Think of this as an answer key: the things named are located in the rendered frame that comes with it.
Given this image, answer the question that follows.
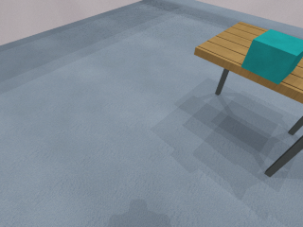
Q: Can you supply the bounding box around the carton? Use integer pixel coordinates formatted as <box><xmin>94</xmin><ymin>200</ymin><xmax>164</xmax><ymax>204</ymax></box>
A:
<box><xmin>241</xmin><ymin>29</ymin><xmax>303</xmax><ymax>84</ymax></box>

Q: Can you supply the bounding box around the table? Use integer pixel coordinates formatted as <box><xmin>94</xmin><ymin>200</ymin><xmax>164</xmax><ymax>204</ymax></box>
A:
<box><xmin>194</xmin><ymin>22</ymin><xmax>303</xmax><ymax>177</ymax></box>

